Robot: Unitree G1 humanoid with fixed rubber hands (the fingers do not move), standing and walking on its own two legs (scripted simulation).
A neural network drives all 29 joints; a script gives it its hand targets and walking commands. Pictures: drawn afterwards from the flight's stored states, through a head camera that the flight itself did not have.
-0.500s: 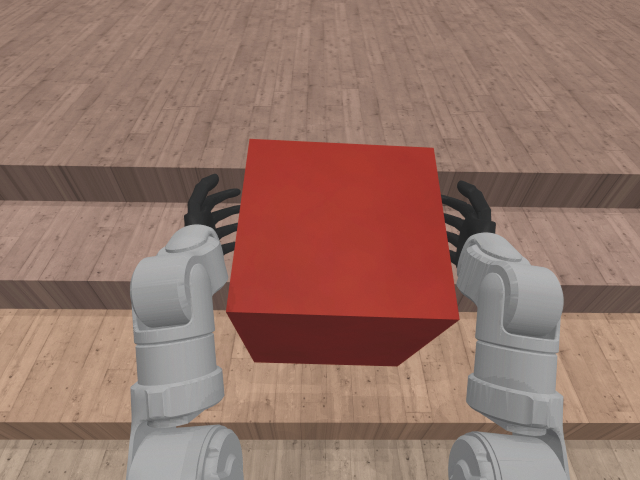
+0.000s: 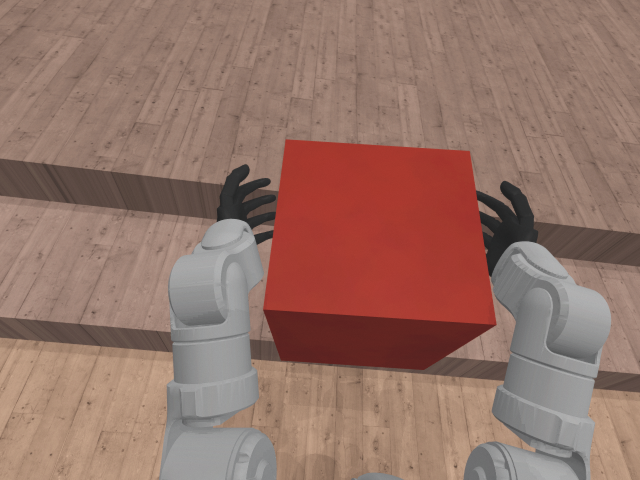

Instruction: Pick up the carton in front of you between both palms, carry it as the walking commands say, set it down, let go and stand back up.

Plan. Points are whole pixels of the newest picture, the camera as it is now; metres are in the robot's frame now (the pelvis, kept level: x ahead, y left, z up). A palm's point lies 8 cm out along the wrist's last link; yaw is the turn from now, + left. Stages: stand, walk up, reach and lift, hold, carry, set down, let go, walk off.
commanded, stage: carry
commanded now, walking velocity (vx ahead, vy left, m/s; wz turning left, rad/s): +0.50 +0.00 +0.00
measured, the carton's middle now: (363, 269) +0.37 -0.01 +0.03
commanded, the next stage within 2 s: none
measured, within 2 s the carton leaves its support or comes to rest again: neither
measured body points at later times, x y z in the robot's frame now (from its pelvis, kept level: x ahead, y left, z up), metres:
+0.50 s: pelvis +0.51 +0.15 +0.37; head +0.55 +0.22 +0.82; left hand +0.90 +0.26 +0.54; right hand +0.86 -0.02 +0.52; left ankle +0.40 +0.27 -0.08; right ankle +0.54 +0.07 -0.32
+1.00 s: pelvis +0.91 +0.30 +0.55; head +0.97 +0.32 +1.00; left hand +1.34 +0.40 +0.71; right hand +1.29 +0.11 +0.71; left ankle +0.95 +0.35 -0.18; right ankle +0.89 +0.18 -0.09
